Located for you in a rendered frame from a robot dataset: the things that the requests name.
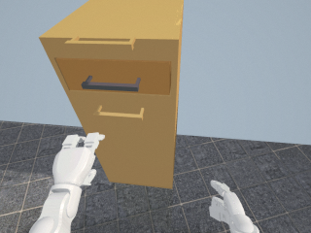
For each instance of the right robot hand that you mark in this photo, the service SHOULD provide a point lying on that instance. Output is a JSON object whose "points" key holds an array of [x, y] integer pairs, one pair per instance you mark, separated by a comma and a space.
{"points": [[222, 210]]}

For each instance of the left robot forearm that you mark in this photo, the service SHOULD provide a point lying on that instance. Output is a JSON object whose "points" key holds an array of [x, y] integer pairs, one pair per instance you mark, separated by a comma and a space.
{"points": [[59, 209]]}

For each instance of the drawer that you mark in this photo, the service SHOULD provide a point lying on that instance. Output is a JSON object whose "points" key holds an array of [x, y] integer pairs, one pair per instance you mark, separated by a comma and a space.
{"points": [[155, 75]]}

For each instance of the handle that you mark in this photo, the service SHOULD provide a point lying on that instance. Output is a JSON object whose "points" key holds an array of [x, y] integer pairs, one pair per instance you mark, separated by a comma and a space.
{"points": [[120, 116], [99, 45], [111, 86]]}

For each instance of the right robot forearm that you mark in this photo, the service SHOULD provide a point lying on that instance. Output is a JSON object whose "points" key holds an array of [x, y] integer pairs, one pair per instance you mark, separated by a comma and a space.
{"points": [[240, 223]]}

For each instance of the left robot hand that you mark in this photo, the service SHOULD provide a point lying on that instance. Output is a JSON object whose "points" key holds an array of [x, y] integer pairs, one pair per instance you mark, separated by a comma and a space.
{"points": [[73, 164]]}

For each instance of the cabinet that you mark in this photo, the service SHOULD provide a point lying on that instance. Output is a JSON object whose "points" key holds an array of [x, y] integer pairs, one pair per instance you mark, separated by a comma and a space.
{"points": [[133, 151]]}

